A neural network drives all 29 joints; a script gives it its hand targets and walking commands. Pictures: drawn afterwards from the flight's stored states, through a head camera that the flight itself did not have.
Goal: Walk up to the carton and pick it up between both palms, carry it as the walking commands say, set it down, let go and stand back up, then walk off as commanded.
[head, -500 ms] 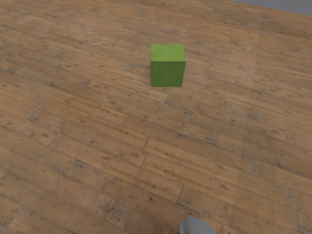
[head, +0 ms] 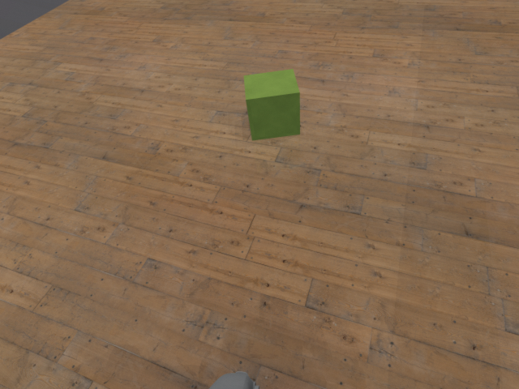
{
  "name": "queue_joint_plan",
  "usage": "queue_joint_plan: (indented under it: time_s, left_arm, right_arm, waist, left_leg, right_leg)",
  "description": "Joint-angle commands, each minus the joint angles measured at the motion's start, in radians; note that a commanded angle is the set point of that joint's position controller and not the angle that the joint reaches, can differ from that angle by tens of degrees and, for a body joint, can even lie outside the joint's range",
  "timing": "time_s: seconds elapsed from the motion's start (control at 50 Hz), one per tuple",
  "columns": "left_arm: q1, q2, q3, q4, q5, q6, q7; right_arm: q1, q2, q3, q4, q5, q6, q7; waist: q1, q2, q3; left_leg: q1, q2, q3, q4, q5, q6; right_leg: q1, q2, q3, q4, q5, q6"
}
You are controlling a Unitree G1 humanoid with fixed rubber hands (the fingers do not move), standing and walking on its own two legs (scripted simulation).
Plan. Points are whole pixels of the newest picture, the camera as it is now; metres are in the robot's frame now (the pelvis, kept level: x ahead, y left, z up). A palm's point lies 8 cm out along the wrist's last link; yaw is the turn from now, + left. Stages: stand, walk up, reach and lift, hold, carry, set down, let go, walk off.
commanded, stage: stand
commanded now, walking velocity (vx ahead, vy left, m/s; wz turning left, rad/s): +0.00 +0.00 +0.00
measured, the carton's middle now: (272, 105) +1.68 +0.03 -0.64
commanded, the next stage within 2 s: walk off in 1.40 s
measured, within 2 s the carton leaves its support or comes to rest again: neither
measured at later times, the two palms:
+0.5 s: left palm out of the picture -0.06 +0.25 -0.14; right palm out of the picture -0.05 -0.21 -0.14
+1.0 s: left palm out of the picture -0.09 +0.23 -0.15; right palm out of the picture -0.09 -0.19 -0.15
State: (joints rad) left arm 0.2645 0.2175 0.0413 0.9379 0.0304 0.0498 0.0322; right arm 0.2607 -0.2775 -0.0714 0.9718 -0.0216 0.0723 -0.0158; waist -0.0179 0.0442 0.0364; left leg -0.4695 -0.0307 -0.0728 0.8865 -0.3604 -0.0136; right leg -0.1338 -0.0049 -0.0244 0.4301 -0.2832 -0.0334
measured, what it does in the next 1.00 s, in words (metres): steps on the spot: left foot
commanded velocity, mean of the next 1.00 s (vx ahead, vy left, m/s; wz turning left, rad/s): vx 0.00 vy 0.00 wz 0.00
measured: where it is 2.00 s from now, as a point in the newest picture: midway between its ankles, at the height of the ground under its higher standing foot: outside the picture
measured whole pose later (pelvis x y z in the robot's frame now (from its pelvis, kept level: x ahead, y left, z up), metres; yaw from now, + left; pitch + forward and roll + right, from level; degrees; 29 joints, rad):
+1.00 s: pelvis -0.06 +0.02 +0.00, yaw +0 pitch -1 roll +0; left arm 0.32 0.13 0.00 1.14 0.01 0.00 0.03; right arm 0.33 -0.13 0.01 1.13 -0.01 -0.01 -0.04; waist 0.00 0.00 0.03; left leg -0.13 -0.01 0.02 0.40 -0.25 0.02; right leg -0.21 -0.01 -0.03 0.41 -0.18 -0.01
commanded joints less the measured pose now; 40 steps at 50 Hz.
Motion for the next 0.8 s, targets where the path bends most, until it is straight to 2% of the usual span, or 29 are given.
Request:
queue_joint_plan:
  time_s: [0.0, 0.06, 0.1, 0.14, 0.16, 0.18, 0.2, 0.22, 0.24, 0.26, 0.28, 0.3, 0.34, 0.44, 0.56, 0.78]
  left_arm:
    - [-0.136, 0.117, 0.004, -0.088, -0.007, -0.034, 0.007]
    - [-0.023, 0.104, -0.007, -0.039, -0.016, -0.047, 0.01]
    - [0.028, 0.12, -0.005, -0.017, -0.008, -0.05, 0.01]
    - [0.036, 0.141, 0.002, -0.004, -0.005, -0.051, 0.006]
    - [0.034, 0.144, 0.004, 0.002, -0.005, -0.05, 0.005]
    - [0.03, 0.139, 0.003, 0.01, -0.009, -0.048, 0.004]
    - [0.028, 0.13, 0.002, 0.017, -0.016, -0.047, 0.003]
    - [0.044, 0.105, -0.004, 0.02, -0.023, -0.052, -0.001]
    - [0.048, 0.076, -0.01, 0.014, -0.027, -0.061, -0.008]
    - [0.036, 0.042, -0.019, 0.023, -0.035, -0.063, -0.011]
    - [0.015, 0.065, -0.013, 0.04, -0.027, -0.06, -0.009]
    - [0.003, 0.079, -0.007, 0.047, -0.025, -0.056, -0.008]
    - [0.012, 0.074, -0.007, 0.065, -0.019, -0.048, -0.013]
    - [0.055, 0.043, -0.018, 0.116, -0.015, -0.044, -0.011]
    - [0.089, 0.026, -0.025, 0.153, -0.015, -0.048, -0.009]
    - [0.128, 0.004, -0.031, 0.187, -0.018, -0.055, -0.002]
  right_arm:
    - [0.072, -0.056, -0.014, 0.004, -0.012, -0.013, 0.01]
    - [0.008, -0.031, -0.005, -0.006, -0.006, -0.017, 0.0]
    - [-0.012, -0.015, 0.004, -0.009, 0.006, -0.011, -0.01]
    - [0.008, -0.014, 0.007, 0.003, 0.015, -0.009, -0.02]
    - [0.03, -0.009, 0.01, 0.015, 0.018, -0.012, -0.024]
    - [0.062, 0.002, 0.016, 0.032, 0.021, -0.018, -0.028]
    - [0.105, 0.01, 0.021, 0.051, 0.023, -0.027, -0.03]
    - [0.132, -0.016, 0.02, 0.061, 0.013, -0.041, -0.033]
    - [0.142, -0.055, 0.019, 0.061, -0.003, -0.051, -0.033]
    - [0.079, -0.045, 0.026, 0.07, 0.008, -0.055, -0.024]
    - [0.072, 0.004, 0.039, 0.072, 0.01, -0.062, -0.015]
    - [0.072, 0.01, 0.046, 0.077, 0.011, -0.069, -0.012]
    - [0.069, -0.002, 0.049, 0.086, 0.009, -0.073, -0.019]
    - [0.066, 0.007, 0.055, 0.097, 0.012, -0.077, -0.02]
    - [0.082, 0.023, 0.057, 0.115, 0.013, -0.081, -0.019]
    - [0.122, 0.054, 0.063, 0.142, 0.012, -0.085, -0.019]
  waist:
    - [-0.032, -0.195, 0.061]
    - [0.028, -0.198, 0.056]
    - [0.057, -0.22, 0.039]
    - [0.056, -0.226, 0.034]
    - [0.048, -0.218, 0.027]
    - [0.031, -0.192, 0.018]
    - [0.012, -0.166, 0.001]
    - [0.01, -0.131, -0.028]
    - [0.024, -0.053, -0.055]
    - [0.053, 0.051, -0.004]
    - [0.021, 0.037, -0.001]
    - [0.015, 0.037, 0.006]
    - [0.019, 0.043, 0.039]
    - [0.026, -0.007, 0.068]
    - [0.025, -0.027, 0.07]
    - [0.024, -0.041, 0.063]
  left_leg:
    - [0.06, -0.003, -0.027, 0.189, 0.009, -0.018]
    - [0.029, 0.048, 0.043, -0.046, -0.019, -0.056]
    - [0.086, 0.042, 0.072, -0.173, -0.07, -0.053]
    - [0.137, 0.034, 0.083, -0.277, -0.101, -0.034]
    - [0.174, 0.032, 0.086, -0.348, -0.076, -0.024]
    - [0.235, 0.035, 0.087, -0.471, 0.023, -0.016]
    - [0.335, 0.05, 0.078, -0.612, 0.173, -0.009]
    - [0.448, 0.105, 0.03, -0.641, 0.25, -0.002]
    - [0.53, 0.189, -0.045, -0.586, 0.382, 0.011]
    - [0.417, 0.187, -0.037, -0.547, 0.418, 0.037]
    - [0.369, 0.175, -0.033, -0.565, 0.34, 0.04]
    - [0.336, 0.165, -0.024, -0.581, 0.277, 0.035]
    - [0.278, 0.148, -0.021, -0.613, 0.181, 0.035]
    - [0.242, 0.145, -0.035, -0.637, 0.063, 0.043]
    - [0.223, 0.138, -0.037, -0.636, 0.036, 0.051]
    - [0.224, 0.119, -0.014, -0.602, 0.094, 0.057]
  right_leg:
    - [-0.184, -0.19, 0.123, -0.225, 0.035, -0.06]
    - [-0.013, -0.194, 0.151, -0.184, 0.123, -0.094]
    - [0.035, -0.208, 0.192, -0.156, 0.18, -0.113]
    - [0.046, -0.224, 0.226, -0.13, 0.26, -0.13]
    - [0.048, -0.227, 0.232, -0.115, 0.318, -0.131]
    - [0.041, -0.218, 0.221, -0.094, 0.37, -0.117]
    - [0.011, -0.206, 0.205, -0.077, 0.394, -0.091]
    - [-0.047, -0.185, 0.197, -0.078, 0.36, -0.051]
    - [-0.112, -0.149, 0.163, -0.054, 0.305, -0.021]
    - [-0.089, -0.085, 0.104, -0.111, 0.201, -0.008]
    - [-0.034, -0.078, 0.094, -0.109, 0.178, -0.001]
    - [-0.009, -0.076, 0.089, -0.102, 0.17, 0.0]
    - [0.007, -0.081, 0.09, -0.099, 0.164, 0.001]
    - [-0.02, -0.078, 0.085, -0.107, 0.122, 0.016]
    - [-0.033, -0.076, 0.084, -0.103, 0.109, 0.019]
    - [-0.049, -0.082, 0.091, -0.094, 0.11, 0.012]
